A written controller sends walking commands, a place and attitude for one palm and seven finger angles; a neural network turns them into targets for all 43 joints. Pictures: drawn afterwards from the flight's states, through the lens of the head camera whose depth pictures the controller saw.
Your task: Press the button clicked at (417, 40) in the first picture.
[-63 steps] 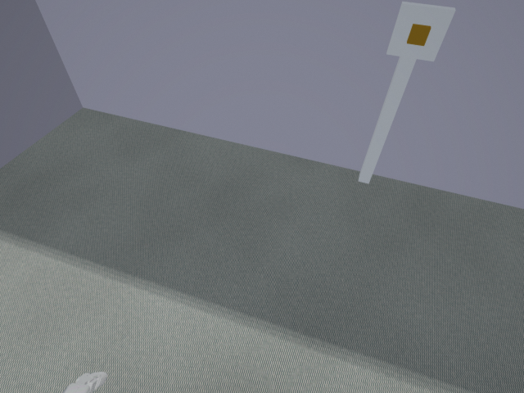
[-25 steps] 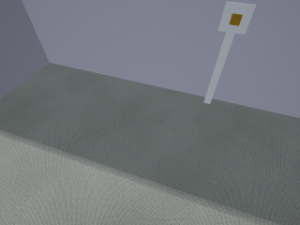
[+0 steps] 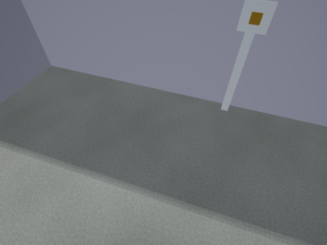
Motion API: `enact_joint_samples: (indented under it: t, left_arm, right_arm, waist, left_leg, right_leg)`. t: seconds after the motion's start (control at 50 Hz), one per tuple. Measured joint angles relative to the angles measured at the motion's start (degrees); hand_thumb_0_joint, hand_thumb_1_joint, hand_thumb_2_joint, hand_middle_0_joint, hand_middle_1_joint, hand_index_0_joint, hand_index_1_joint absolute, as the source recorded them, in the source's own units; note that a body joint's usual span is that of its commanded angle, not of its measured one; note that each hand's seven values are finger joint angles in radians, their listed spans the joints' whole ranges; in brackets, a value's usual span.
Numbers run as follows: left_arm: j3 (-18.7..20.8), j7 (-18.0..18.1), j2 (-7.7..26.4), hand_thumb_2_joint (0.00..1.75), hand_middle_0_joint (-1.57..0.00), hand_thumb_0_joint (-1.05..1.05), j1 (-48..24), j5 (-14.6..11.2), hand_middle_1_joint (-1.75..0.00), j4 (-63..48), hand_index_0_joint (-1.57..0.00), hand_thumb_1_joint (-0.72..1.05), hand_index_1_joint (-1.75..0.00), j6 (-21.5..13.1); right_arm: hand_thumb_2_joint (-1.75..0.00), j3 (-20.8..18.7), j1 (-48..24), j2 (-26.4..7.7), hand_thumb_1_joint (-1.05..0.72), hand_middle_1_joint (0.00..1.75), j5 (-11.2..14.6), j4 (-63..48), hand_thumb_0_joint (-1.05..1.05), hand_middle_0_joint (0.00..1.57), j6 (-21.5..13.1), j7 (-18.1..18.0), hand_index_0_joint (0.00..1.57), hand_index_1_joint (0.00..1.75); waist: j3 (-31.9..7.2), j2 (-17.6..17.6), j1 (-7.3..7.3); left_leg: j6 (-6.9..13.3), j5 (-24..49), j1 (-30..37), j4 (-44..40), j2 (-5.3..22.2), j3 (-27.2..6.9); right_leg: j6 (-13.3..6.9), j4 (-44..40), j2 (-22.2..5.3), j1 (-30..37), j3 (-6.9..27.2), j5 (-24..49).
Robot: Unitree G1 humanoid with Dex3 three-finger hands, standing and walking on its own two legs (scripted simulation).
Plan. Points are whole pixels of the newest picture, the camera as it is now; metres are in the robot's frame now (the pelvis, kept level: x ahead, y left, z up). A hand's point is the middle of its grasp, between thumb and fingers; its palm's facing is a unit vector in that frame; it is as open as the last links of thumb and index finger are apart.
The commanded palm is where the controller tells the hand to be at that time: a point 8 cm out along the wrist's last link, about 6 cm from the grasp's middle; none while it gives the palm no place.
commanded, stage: look at it before walking up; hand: left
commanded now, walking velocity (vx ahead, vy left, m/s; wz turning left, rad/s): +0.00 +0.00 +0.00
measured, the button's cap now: (255, 18) +1.33 -0.49 +0.03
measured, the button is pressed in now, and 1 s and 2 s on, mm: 0 0 0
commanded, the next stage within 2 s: walk to a spot facing it in 0.18 s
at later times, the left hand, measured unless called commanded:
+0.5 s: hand out of the picture +0.08 +0.23 -0.17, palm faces -0.08 -0.95 -0.32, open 7.4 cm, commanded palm none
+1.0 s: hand out of the picture +0.06 +0.15 -0.16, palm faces -0.25 -0.94 -0.23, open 7.4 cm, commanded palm none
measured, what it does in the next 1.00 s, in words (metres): lifts its left foot, turning right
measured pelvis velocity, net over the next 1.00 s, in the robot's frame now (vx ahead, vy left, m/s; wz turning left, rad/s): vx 0.00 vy -0.04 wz -0.35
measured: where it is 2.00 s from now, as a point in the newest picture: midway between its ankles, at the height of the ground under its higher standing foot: (183, 233)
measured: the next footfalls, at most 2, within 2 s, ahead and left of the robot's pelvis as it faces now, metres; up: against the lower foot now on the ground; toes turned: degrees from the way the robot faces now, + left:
left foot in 1.24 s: +0.18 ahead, +0.07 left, +0.00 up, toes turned -26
right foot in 1.84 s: +0.30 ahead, -0.21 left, +0.00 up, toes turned -58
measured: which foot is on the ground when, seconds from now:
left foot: down 0.00-0.68, up 0.70-1.00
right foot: down 0.00-1.00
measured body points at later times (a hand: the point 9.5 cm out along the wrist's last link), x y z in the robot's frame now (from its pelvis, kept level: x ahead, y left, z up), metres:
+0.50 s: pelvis +0.00 +0.00 -0.01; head +0.01 +0.00 +0.44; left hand +0.08 +0.28 -0.15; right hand +0.08 -0.28 -0.14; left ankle +0.01 +0.12 -0.75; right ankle +0.01 -0.12 -0.75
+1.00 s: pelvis +0.00 -0.04 +0.00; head +0.02 -0.06 +0.45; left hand +0.07 +0.20 -0.14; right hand +0.00 -0.32 -0.14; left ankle +0.05 +0.12 -0.67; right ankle -0.01 -0.11 -0.75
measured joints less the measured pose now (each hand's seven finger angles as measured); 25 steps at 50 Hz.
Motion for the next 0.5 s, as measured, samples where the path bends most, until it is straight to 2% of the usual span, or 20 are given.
enact_joint_samples:
  t: [0.34, 0.5]
  left_arm:
    - [0.07, 0.14, 0.18, 0.9, -0.2, 0.0, -0.08, -0.03, -0.3, 0.04, -0.21, 0.9, -0.3, -0.15]
    - [1.08, 0.49, -1.73, 0.9, -0.2, 0.0, 2.17, 0.14, -0.3, -3.23, -0.2, 0.91, -0.3, 2.63]
  right_arm:
    - [-0.9, -0.02, -1.15, 0.07, -0.91, 0.3, 0.05, -0.2, 0.01, 0.2, 0.03, -0.16, 0.21, 0.3]
    - [-0.9, -0.91, -1.12, 3.2, -0.91, 0.3, -0.17, -4.42, 0.0, 0.2, 1.29, -1.25, 0.21, 0.3]
  waist:
    - [-0.08, 0.03, 0.38]
    - [0.94, -0.78, 1.05]
  left_leg:
    - [0.0, -0.34, 1.15, -0.57, 0.17, 0.37]
    - [-0.16, -3.52, -1.93, 5.2, 1.26, 4.46]
  right_leg:
    - [0.03, -0.79, 0.16, 1.08, 0.36, -0.07]
    - [0.05, 6.83, 1.46, -4.55, 4.37, -2.41]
